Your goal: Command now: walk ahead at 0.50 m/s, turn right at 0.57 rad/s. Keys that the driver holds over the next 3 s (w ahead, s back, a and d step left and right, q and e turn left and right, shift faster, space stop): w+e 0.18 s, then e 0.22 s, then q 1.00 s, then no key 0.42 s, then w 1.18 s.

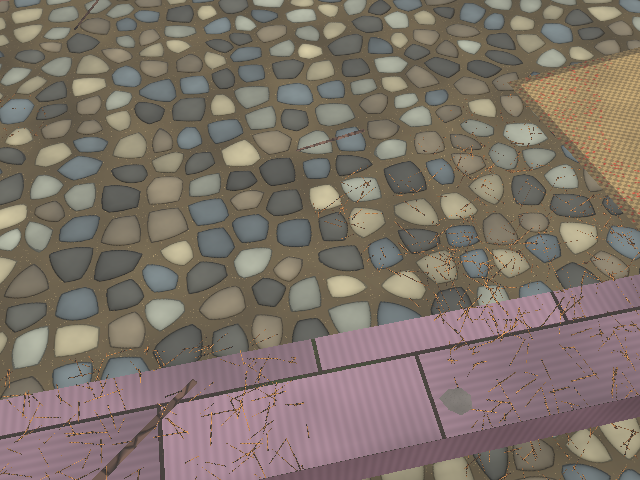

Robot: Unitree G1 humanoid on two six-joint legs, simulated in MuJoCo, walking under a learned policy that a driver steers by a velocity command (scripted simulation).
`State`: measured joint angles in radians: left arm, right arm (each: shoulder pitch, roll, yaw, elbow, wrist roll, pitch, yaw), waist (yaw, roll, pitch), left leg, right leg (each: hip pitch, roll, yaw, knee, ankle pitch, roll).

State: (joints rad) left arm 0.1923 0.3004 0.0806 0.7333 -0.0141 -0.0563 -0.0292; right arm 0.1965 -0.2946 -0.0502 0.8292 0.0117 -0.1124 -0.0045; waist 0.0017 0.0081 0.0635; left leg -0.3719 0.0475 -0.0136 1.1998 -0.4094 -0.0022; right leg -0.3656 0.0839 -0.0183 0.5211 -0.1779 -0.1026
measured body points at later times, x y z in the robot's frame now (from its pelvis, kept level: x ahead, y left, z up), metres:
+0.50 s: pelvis +0.22 +0.03 +0.01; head +0.27 +0.03 +0.46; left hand +0.44 +0.25 -0.10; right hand +0.28 -0.26 -0.09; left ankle +0.26 +0.15 -0.73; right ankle +0.15 -0.08 -0.61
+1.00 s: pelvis +0.27 +0.02 +0.00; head +0.30 +0.03 +0.45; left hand +0.47 +0.26 -0.10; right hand +0.38 -0.27 -0.09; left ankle +0.24 +0.14 -0.68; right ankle +0.27 -0.13 -0.73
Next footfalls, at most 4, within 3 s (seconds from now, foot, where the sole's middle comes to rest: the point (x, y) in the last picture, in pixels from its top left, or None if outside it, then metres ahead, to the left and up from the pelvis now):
0.32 left None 0.30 0.14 -0.77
0.64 right None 0.31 -0.13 -0.77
1.06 left None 0.29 0.14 -0.77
1.62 right None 0.29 -0.09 -0.77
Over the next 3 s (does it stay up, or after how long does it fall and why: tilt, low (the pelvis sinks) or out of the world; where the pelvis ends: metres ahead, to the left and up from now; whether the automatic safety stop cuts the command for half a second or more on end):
stays up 0.60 0.18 0.16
